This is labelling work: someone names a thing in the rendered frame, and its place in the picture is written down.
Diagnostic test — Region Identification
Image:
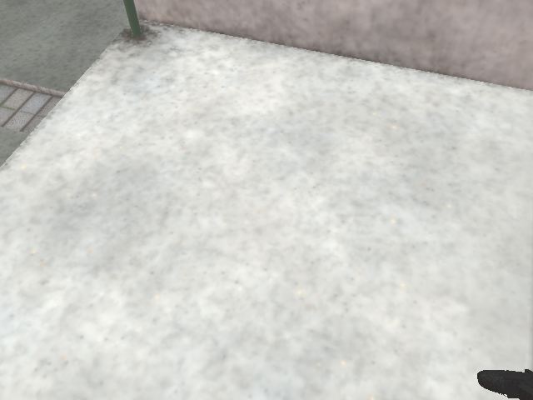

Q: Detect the robot right hand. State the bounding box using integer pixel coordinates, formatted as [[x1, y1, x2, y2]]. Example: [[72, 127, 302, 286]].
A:
[[477, 369, 533, 400]]

